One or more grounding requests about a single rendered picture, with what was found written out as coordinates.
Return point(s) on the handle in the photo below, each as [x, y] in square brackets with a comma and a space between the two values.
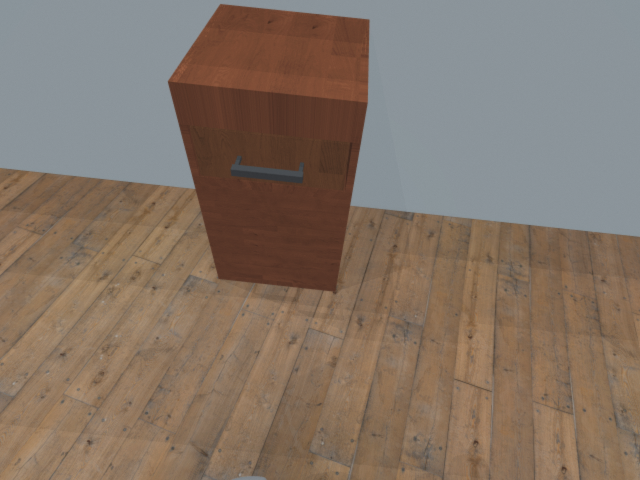
[266, 173]

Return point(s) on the cabinet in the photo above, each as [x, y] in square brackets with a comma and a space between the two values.
[284, 73]

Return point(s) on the drawer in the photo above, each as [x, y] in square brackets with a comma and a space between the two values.
[325, 161]

